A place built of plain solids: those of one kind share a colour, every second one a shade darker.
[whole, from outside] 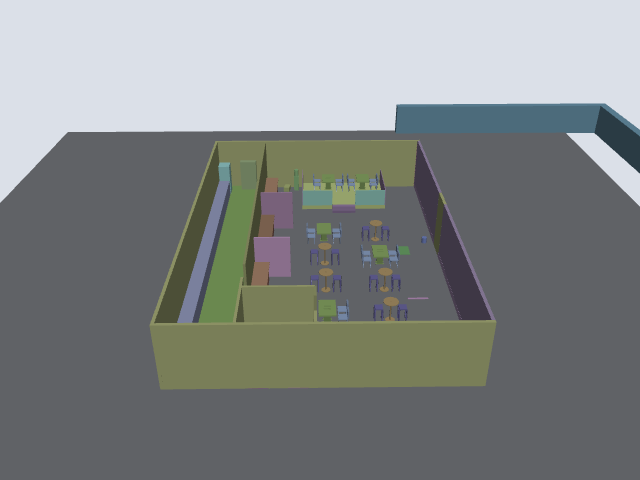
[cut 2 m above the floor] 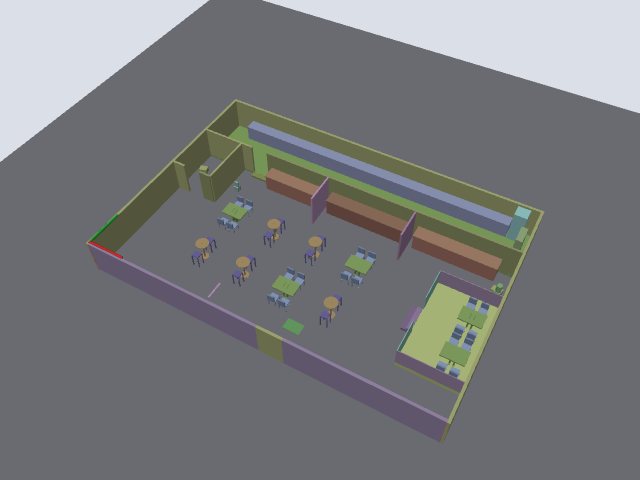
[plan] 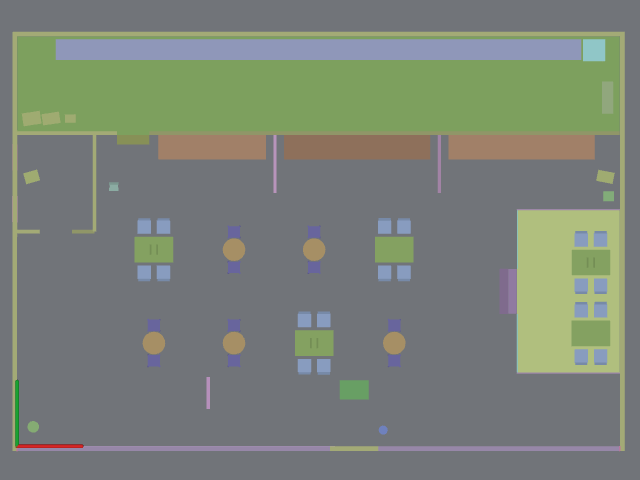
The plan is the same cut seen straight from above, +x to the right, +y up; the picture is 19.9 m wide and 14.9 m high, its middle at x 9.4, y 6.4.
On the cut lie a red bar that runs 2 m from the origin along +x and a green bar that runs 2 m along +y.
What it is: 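A food court's seating hall of the 2010s to 2020s; 18.7 x 12.7 m, ceiling 3.2 m, a street door 0.95 x 2.1 m in the glazed front; tables 0.75 m, chairs 0.45 m, bar tops 1.06 m, a counter 1.0 m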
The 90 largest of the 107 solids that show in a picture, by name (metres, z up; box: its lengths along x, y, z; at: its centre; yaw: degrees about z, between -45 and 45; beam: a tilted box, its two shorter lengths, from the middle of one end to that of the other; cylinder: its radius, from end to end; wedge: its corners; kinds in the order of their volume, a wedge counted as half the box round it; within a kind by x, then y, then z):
{
 "street_hedge_1": {"box": [39.8, 0.6, 2.25], "at": [9.36, -16.3, 1.07]},
 "street_hedge_2": {"box": [0.6, 16.6, 2.25], "at": [28.95, -8.3, 1.07]},
 "wall_1": {"box": [0.15, 6.96, 3.25], "at": [-0.07, 3.33, 1.57]},
 "wall_2": {"box": [0.15, 3.3, 3.25], "at": [-0.07, 8.16, 1.57]},
 "wall_3": {"box": [0.15, 3.36, 3.25], "at": [-0.07, 11.19, 1.57]},
 "wall_4": {"box": [0.7, 0.12, 3.25], "at": [0.35, 6.66, 1.57]},
 "wall_5": {"box": [3.1, 0.12, 3.25], "at": [1.55, 9.72, 1.57]},
 "wall_6": {"box": [0.7, 0.12, 3.25], "at": [2.05, 6.66, 1.57]},
 "wall_7": {"box": [0.12, 3.06, 3.25], "at": [2.4, 8.19, 1.57]},
 "wall_8": {"box": [19.01, 0.15, 3.25], "at": [9.36, 12.79, 1.57]},
 "wall_9": {"box": [1.5, 0.15, 3.25], "at": [10.46, -0.07, 1.57]},
 "wall_10": {"box": [14.61, 0.12, 3.25], "at": [11.4, 9.72, 1.57]},
 "wall_11": {"box": [0.15, 13.02, 3.25], "at": [18.79, 6.36, 1.57]},
 "back_worktop_1": {"box": [16.31, 0.65, 0.95], "at": [9.36, 12.31, 0.55]},
 "zone_back_1": {"box": [18.71, 3.06, 0.17], "at": [9.36, 11.19, 0.04]},
 "counter_1": {"box": [3.3, 0.7, 1.05], "at": [6.05, 9.31, 0.47]},
 "counter_2": {"box": [4.5, 0.7, 1.05], "at": [10.55, 9.31, 0.47]},
 "counter_3": {"box": [4.5, 0.7, 1.05], "at": [15.66, 9.31, 0.47]},
 "window_wall_1": {"box": [9.86, 0.15, 3.25], "at": [4.93, -0.07, 1.57]},
 "window_wall_2": {"box": [7.65, 0.15, 3.25], "at": [14.89, -0.07, 1.57]},
 "dais_1": {"box": [3.2, 5.11, 0.35], "at": [17.11, 4.8, 0.12]},
 "back_fridge_1": {"box": [0.7, 0.68, 1.9], "at": [17.91, 12.29, 1.02]},
 "kiosk_wall_1": {"box": [0.1, 1.8, 2.35], "at": [8.0, 8.76, 1.12]},
 "kiosk_wall_2": {"box": [0.1, 1.8, 2.35], "at": [13.11, 8.76, 1.12]},
 "shelf_1": {"box": [0.35, 1.0, 1.95], "at": [18.32, 10.82, 1.04]},
 "counter_top_1": {"box": [3.34, 0.78, 0.04], "at": [6.05, 9.29, 1.02]},
 "counter_top_2": {"box": [4.54, 0.78, 0.04], "at": [10.55, 9.29, 1.02]},
 "counter_top_3": {"box": [4.54, 0.78, 0.04], "at": [15.66, 9.29, 1.02]},
 "meeting_table_1": {"box": [0.06, 0.32, 0.8], "at": [4.14, 6.1, 0.35]},
 "meeting_table_2": {"box": [1.2, 0.8, 0.07], "at": [4.24, 6.1, 0.71]},
 "meeting_table_3": {"box": [0.06, 0.32, 0.8], "at": [9.12, 3.2, 0.35]},
 "meeting_table_4": {"box": [1.2, 0.8, 0.07], "at": [9.22, 3.2, 0.71]},
 "meeting_table_5": {"box": [1.2, 0.8, 0.07], "at": [11.71, 6.1, 0.71]},
 "meeting_table_6": {"box": [1.2, 0.8, 0.07], "at": [17.81, 3.5, 1.01]},
 "meeting_table_7": {"box": [1.2, 0.8, 0.07], "at": [17.81, 5.7, 1.01]},
 "stallriser_1": {"box": [9.86, 0.05, 0.35], "at": [4.93, -0.02, 0.12]},
 "stallriser_2": {"box": [7.65, 0.05, 0.35], "at": [14.89, -0.02, 0.12]},
 "box_cardboard_1": {"box": [0.45, 0.35, 0.35], "at": [0.45, 8.36, 0.12], "yaw": 16.0},
 "box_cardboard_2": {"box": [0.57, 0.41, 0.33], "at": [0.45, 10.17, 0.24], "yaw": 8.5},
 "box_cardboard_3": {"box": [0.55, 0.36, 0.27], "at": [1.05, 10.17, 0.2], "yaw": 8.5},
 "box_cardboard_4": {"box": [0.34, 0.26, 0.37], "at": [1.65, 10.17, 0.25], "yaw": 0.8},
 "box_cardboard_5": {"box": [0.52, 0.35, 0.34], "at": [18.26, 8.36, 0.12], "yaw": -10.8},
 "dais_rail_end_1": {"box": [3.2, 0.04, 1.0], "at": [17.11, 2.27, 0.75]},
 "dais_rail_end_2": {"box": [3.2, 0.04, 1.0], "at": [17.11, 7.34, 0.75]},
 "dais_steps_1": {"box": [0.27, 1.4, 0.2], "at": [15.11, 4.8, 0.05]},
 "dais_steps_2": {"box": [0.27, 1.4, 0.35], "at": [15.38, 4.8, 0.12]},
 "side_chair_1": {"box": [0.42, 0.42, 0.04], "at": [3.94, 5.4, 0.43]},
 "side_chair_2": {"box": [0.42, 0.42, 0.04], "at": [3.94, 6.8, 0.43]},
 "side_chair_3": {"box": [0.42, 0.42, 0.04], "at": [4.54, 5.4, 0.43]},
 "side_chair_4": {"box": [0.38, 0.08, 0.38], "at": [8.92, 2.26, 0.65]},
 "side_chair_5": {"box": [0.38, 0.08, 0.38], "at": [8.92, 4.14, 0.65]},
 "side_chair_6": {"box": [0.38, 0.08, 0.38], "at": [9.52, 2.26, 0.65]},
 "side_chair_7": {"box": [0.38, 0.08, 0.38], "at": [9.52, 4.14, 0.65]},
 "side_chair_8": {"box": [0.38, 0.08, 0.38], "at": [11.41, 5.16, 0.65]},
 "side_chair_9": {"box": [0.38, 0.08, 0.38], "at": [11.41, 7.04, 0.65]},
 "side_chair_10": {"box": [0.38, 0.08, 0.38], "at": [12.01, 5.16, 0.65]},
 "side_chair_11": {"box": [0.38, 0.08, 0.38], "at": [12.01, 7.04, 0.65]},
 "side_chair_12": {"box": [0.38, 0.08, 0.38], "at": [17.51, 2.56, 0.95]},
 "side_chair_13": {"box": [0.38, 0.08, 0.38], "at": [17.51, 4.44, 0.95]},
 "side_chair_14": {"box": [0.38, 0.08, 0.38], "at": [17.51, 4.76, 0.95]},
 "side_chair_15": {"box": [0.38, 0.08, 0.38], "at": [17.51, 6.64, 0.95]},
 "side_chair_16": {"box": [0.38, 0.08, 0.38], "at": [18.11, 2.56, 0.95]},
 "side_chair_17": {"box": [0.38, 0.08, 0.38], "at": [18.11, 4.44, 0.95]},
 "side_chair_18": {"box": [0.38, 0.08, 0.38], "at": [18.11, 4.76, 0.95]},
 "side_chair_19": {"box": [0.38, 0.08, 0.38], "at": [18.11, 6.64, 0.95]},
 "front_foot_1": {"box": [9.86, 0.15, 0.12], "at": [4.93, -0.07, 0.01]},
 "dais_rail_front_1": {"box": [0.04, 1.85, 1.0], "at": [15.53, 3.18, 0.75]},
 "dais_rail_front_2": {"box": [0.04, 1.85, 1.0], "at": [15.53, 6.43, 0.75]},
 "water_cooler_1": {"box": [0.33, 0.31, 1.03], "at": [18.36, 7.76, 0.47]},
 "water_cooler_2": {"cylinder": 0.14, "from": [18.36, 7.76, 0.98], "to": [18.36, 7.76, 1.4]},
 "bar_stool_1": {"box": [0.38, 0.36, 0.06], "at": [4.24, 2.65, 0.73]},
 "bar_stool_2": {"box": [0.38, 0.36, 0.06], "at": [4.24, 3.75, 0.73]},
 "bar_stool_3": {"box": [0.38, 0.36, 0.06], "at": [6.73, 2.65, 0.73]},
 "bar_stool_4": {"box": [0.38, 0.36, 0.06], "at": [6.73, 3.75, 0.73]},
 "bar_stool_5": {"box": [0.38, 0.36, 0.06], "at": [6.73, 5.55, 0.73]},
 "bar_stool_6": {"box": [0.38, 0.36, 0.06], "at": [6.73, 6.65, 0.73]},
 "bar_stool_7": {"box": [0.38, 0.36, 0.06], "at": [9.22, 5.55, 0.73]},
 "bar_stool_8": {"box": [0.38, 0.36, 0.06], "at": [9.22, 6.65, 0.73]},
 "bar_stool_9": {"box": [0.38, 0.36, 0.06], "at": [11.71, 2.65, 0.73]},
 "bar_stool_10": {"box": [0.38, 0.36, 0.06], "at": [11.71, 3.75, 0.73]},
 "bar_table_1": {"cylinder": 0.35, "from": [4.24, 3.2, 1.03], "to": [4.24, 3.2, 1.06]},
 "bar_table_2": {"cylinder": 0.35, "from": [6.73, 3.2, 1.03], "to": [6.73, 3.2, 1.06]},
 "bar_table_3": {"cylinder": 0.35, "from": [6.73, 6.1, 1.03], "to": [6.73, 6.1, 1.06]},
 "bar_table_4": {"cylinder": 0.35, "from": [9.22, 6.1, 1.03], "to": [9.22, 6.1, 1.06]},
 "bar_table_5": {"cylinder": 0.35, "from": [11.71, 3.2, 1.03], "to": [11.71, 3.2, 1.06]},
 "back_step_1": {"box": [1.0, 0.3, 0.17], "at": [3.6, 9.51, 0.04]},
 "plant_pot_1": {"cylinder": 0.18, "from": [0.5, 0.6, 0.0], "to": [0.5, 0.6, 0.38]},
 "door_mat_1": {"box": [0.9, 0.6, 0.07], "at": [10.46, 1.75, -0.02]},
 "bin_waste_1": {"cylinder": 0.14, "from": [11.36, 0.5, 0.0], "to": [11.36, 0.5, 0.31]},
 "cable_protector_1": {"box": [0.1, 1.0, 0.07], "at": [5.93, 1.65, -0.01]}
}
